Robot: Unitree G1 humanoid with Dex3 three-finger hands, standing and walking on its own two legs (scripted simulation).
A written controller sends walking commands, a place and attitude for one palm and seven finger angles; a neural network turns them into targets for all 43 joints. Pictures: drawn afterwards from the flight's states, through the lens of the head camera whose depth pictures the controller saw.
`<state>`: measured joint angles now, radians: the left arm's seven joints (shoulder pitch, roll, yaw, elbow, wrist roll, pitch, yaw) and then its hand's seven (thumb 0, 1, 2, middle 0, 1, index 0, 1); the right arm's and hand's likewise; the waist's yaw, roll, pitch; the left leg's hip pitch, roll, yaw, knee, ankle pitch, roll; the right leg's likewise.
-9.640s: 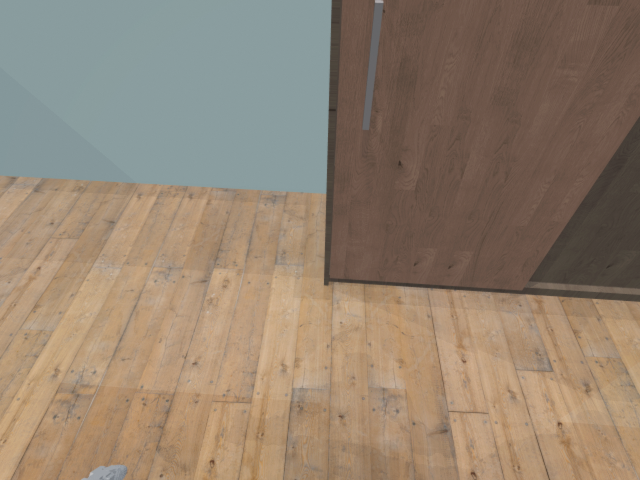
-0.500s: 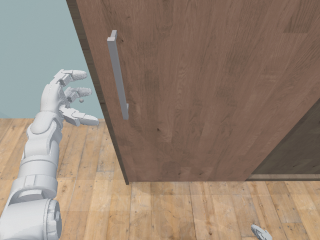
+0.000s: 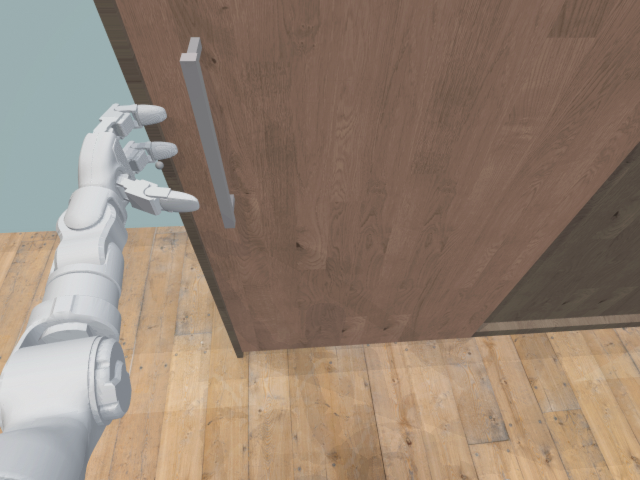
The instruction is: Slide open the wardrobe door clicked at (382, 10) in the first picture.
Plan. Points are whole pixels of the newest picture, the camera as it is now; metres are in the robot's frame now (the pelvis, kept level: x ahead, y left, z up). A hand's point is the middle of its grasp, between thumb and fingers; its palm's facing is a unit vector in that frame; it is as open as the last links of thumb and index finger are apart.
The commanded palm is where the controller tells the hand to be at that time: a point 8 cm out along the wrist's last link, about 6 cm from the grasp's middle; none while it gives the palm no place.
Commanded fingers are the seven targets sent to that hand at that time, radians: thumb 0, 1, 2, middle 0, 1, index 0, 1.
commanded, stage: move the hooked fingers beside the handle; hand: left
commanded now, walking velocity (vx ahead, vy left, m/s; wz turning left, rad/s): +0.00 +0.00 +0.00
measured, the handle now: (215, 148) +0.52 +0.13 +0.12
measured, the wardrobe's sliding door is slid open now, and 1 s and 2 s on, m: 0.00 0.00 0.00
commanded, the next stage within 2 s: feel for the door with the fingertips in 0.66 s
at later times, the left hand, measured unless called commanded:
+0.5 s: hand (170, 169) +0.46 +0.18 +0.13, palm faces +0.06 -1.00 -0.01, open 13.9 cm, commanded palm +0.43 +0.23 +0.13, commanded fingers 0.00 -0.50 0.30 -0.30 -1.20 -0.30 -1.20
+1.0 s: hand (181, 178) +0.44 +0.16 +0.14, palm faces +0.05 -1.00 -0.02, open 14.0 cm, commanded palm +0.42 +0.21 +0.13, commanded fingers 0.00 -0.50 0.30 -0.30 -1.20 -0.30 -1.20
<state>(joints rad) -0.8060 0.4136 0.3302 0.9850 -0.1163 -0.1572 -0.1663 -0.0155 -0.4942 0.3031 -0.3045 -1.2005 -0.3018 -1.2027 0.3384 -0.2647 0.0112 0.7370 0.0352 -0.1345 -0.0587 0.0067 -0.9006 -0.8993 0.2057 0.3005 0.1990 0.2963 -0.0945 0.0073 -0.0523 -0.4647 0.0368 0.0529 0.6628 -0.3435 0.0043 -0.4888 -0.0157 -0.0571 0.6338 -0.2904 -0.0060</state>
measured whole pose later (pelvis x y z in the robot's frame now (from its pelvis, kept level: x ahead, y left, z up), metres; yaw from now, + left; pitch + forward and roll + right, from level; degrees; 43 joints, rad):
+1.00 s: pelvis +0.00 +0.00 +0.00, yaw +1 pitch +6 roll -1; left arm -0.74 0.30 0.23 0.88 -0.13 -0.15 -0.10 -0.02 -0.50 0.30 -0.30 -1.20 -0.30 -1.20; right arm 0.31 -0.26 0.00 0.74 0.04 -0.13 -0.06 0.01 -0.90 -0.90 0.20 0.30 0.20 0.30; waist -0.06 0.02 -0.06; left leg -0.43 0.03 0.03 0.65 -0.33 0.00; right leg -0.45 -0.02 -0.07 0.62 -0.29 -0.01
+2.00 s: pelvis +0.00 +0.00 +0.00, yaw +0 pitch +9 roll -1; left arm -0.81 0.32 0.27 0.98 -0.10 -0.21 -0.07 -0.02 -0.49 0.30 -0.31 -1.21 -0.31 -1.21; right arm 0.35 -0.25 0.00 0.73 0.03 -0.14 -0.03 0.01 -0.90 -0.90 0.21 0.30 0.20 0.30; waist -0.10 0.02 -0.07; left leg -0.49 0.04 0.05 0.69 -0.35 0.01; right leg -0.51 -0.01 -0.05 0.65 -0.29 0.00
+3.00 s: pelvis -0.01 -0.01 +0.00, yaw +0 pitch +8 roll +0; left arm -0.84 0.24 0.22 1.01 -0.09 -0.21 0.03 -0.02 -0.50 0.30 -0.30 -1.20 -0.30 -1.20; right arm 0.33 -0.25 0.00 0.76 0.02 -0.13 -0.04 0.01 -0.90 -0.90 0.20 0.30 0.20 0.30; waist -0.10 0.02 -0.05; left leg -0.46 0.04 0.05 0.65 -0.32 -0.01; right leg -0.49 -0.01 -0.06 0.63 -0.28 -0.02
